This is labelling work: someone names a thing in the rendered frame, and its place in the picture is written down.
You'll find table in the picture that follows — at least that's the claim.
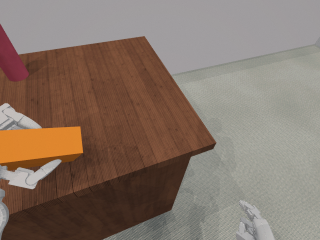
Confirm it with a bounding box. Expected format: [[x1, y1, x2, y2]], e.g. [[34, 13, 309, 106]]
[[0, 36, 216, 240]]

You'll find left robot hand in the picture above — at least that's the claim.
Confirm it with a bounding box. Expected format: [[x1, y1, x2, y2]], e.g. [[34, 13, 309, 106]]
[[0, 103, 62, 190]]

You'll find sponge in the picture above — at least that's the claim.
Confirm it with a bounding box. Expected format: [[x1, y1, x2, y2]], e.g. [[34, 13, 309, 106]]
[[0, 126, 83, 171]]

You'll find right robot hand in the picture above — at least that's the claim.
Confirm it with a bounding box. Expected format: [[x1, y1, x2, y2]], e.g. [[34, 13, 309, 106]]
[[236, 200, 275, 240]]

